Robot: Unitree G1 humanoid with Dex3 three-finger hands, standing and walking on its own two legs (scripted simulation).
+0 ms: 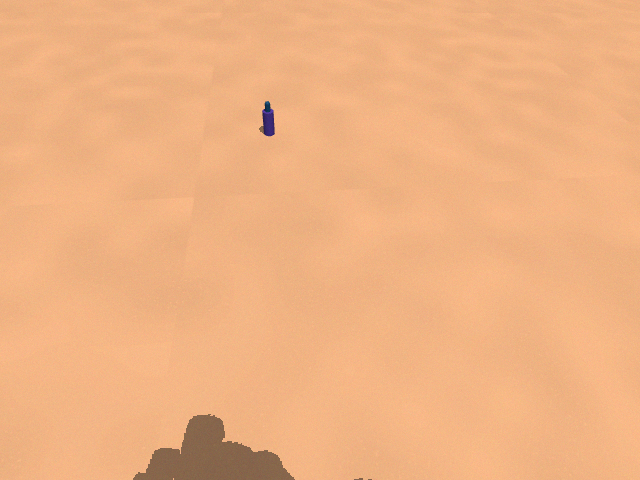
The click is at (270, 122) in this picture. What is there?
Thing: necked bottle
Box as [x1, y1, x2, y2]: [262, 101, 274, 135]
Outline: 266,101 265,108 262,110 264,134 272,135 274,133 273,111 269,108 269,102
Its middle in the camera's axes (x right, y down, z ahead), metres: -0.30 -0.68 +2.24
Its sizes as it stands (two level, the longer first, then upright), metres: 0.063 0.063 0.201
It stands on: the floor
